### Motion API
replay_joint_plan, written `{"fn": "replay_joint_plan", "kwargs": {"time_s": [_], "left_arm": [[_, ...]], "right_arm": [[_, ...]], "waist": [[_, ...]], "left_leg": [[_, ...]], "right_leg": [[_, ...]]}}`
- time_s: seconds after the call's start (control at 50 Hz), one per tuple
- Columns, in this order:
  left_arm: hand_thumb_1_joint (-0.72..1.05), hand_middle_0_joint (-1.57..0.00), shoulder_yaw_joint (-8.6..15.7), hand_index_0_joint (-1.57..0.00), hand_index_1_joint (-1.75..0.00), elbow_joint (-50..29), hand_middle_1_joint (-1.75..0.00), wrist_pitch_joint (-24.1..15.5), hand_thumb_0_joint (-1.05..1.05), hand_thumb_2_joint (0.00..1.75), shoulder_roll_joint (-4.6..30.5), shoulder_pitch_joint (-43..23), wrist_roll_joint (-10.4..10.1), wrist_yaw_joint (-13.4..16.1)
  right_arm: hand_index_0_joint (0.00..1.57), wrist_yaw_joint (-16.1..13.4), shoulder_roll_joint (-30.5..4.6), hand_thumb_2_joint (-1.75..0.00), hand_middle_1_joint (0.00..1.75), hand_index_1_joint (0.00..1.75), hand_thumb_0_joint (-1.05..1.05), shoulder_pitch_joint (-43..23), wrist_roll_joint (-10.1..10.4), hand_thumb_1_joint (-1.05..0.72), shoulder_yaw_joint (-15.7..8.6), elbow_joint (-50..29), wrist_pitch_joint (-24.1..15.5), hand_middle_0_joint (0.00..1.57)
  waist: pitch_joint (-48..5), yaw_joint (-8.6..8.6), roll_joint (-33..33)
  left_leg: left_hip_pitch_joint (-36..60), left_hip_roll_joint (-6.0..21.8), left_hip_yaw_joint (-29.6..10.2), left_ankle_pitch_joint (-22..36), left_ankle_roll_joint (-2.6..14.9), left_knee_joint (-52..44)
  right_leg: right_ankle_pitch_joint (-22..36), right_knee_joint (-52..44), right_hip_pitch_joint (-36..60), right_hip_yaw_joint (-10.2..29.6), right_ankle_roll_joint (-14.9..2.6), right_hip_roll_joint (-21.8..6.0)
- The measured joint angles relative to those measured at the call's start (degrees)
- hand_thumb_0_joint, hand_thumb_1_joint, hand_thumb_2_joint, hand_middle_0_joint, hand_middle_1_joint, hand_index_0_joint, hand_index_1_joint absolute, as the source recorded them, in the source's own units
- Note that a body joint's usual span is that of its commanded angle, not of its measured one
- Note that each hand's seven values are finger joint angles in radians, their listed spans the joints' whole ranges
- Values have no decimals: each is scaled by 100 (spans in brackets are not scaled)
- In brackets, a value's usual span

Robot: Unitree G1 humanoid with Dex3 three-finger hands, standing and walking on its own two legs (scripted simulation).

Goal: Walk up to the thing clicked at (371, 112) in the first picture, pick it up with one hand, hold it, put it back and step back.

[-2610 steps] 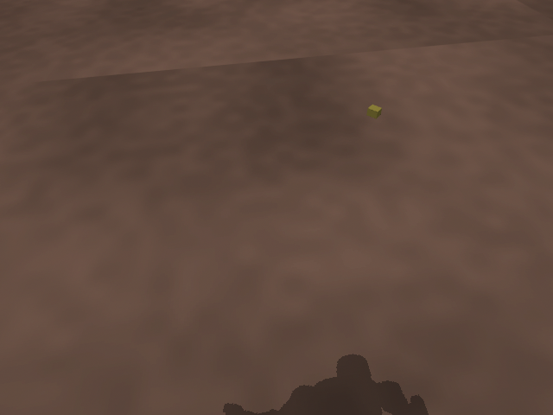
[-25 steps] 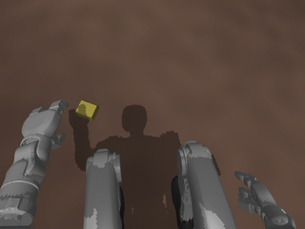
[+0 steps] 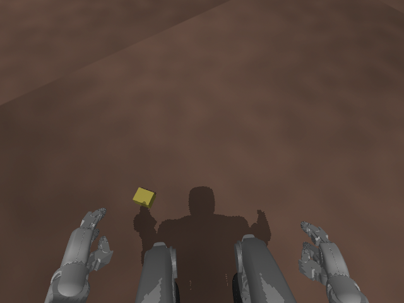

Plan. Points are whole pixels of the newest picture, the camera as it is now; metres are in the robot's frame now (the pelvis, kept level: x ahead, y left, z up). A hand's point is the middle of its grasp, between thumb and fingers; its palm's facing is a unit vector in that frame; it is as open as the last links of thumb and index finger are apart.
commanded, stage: home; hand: left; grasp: from above
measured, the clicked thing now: (144, 198) +0.52 +0.22 -0.56
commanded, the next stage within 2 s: none
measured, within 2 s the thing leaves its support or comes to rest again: neither
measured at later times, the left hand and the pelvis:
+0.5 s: hand (75, 259) +0.22 +0.18 +0.09, palm faces +0.10 -0.97 -0.21, open 7.4 cm; pelvis +0.07 +0.00 +0.13, yaw +2 degrees
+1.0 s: hand (73, 264) +0.22 +0.19 +0.09, palm faces +0.08 -0.98 -0.21, open 7.4 cm; pelvis +0.06 +0.00 +0.13, yaw +2 degrees
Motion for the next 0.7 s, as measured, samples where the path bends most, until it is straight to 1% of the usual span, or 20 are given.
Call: {"fn": "replay_joint_plan", "kwargs": {"time_s": [0.08, 0.18, 0.26, 0.32, 0.38, 0.48, 0.58, 0.7], "left_arm": [[88, -21, 38, -21, -30, -228, -31, 243, 1, 90, -157, 401, -421, 100], [89, -21, 120, -20, -30, -502, -30, 599, 1, 89, -366, 845, -844, 169], [89, -21, 177, -20, -29, -832, -30, 892, 1, 89, -511, 1235, -1135, 175], [90, -21, 189, -20, -29, -1118, -30, 1060, 1, 89, -580, 1540, -1279, 149], [90, -21, 194, -20, -29, -1328, -30, 1154, 1, 89, -615, 1785, -1335, 95], [90, -21, 193, -20, -29, -1481, -30, 1239, 1, 89, -618, 1999, -1324, -28], [90, -21, 189, -20, -29, -1422, -30, 1226, 1, 89, -608, 2024, -1290, -137], [90, -20, 172, -20, -29, -1293, -30, 1163, 1, 90, -610, 1946, -1251, -198]], "right_arm": [[21, -179, -19, -90, 30, 29, 1, 242, 4, -91, 26, 45, -137, 20], [21, -404, -50, -90, 30, 29, 1, 548, -7, -91, 80, 46, -289, 20], [20, -566, -59, -90, 30, 29, 1, 779, -21, -91, 129, 1, -414, 20], [20, -662, -54, -90, 30, 30, 1, 924, -41, -91, 153, -47, -511, 20], [20, -725, -51, -90, 30, 30, 1, 996, -81, -90, 171, -97, -604, 20], [21, -755, -36, -90, 30, 30, 1, 966, -142, -90, 173, -147, -721, 20], [21, -737, -24, -90, 30, 30, 1, 854, -194, -90, 167, -150, -829, 20], [21, -707, -35, -90, 30, 30, 1, 773, -248, -90, 162, -72, -898, 20]], "waist": [[31, -45, -13], [50, -100, -13], [60, -116, 2], [41, -106, 21], [18, -88, 45], [32, -25, 60], [101, 41, 39], [188, 84, -10]], "left_leg": [[842, 24, 12, 109, -17, -701], [1896, 54, 24, 267, -33, -1578], [2721, 77, 35, 402, -36, -2254], [3272, 84, 41, 500, -30, -2705], [3687, 81, 49, 571, -21, -3035], [4094, 53, 57, 627, -6, -3325], [4245, 18, 60, 643, 2, -3414], [4317, 0, 56, 626, 5, -3400]], "right_leg": [[113, -707, 844, -28, -16, 13], [284, -1607, 1908, -64, -31, 35], [431, -2310, 2747, -88, -39, 56], [538, -2785, 3312, -104, -40, 63], [614, -3130, 3738, -113, -35, 60], [661, -3419, 4154, -120, -20, 33], [656, -3485, 4302, -122, -8, -2], [633, -3466, 4378, -125, 1, -19]]}}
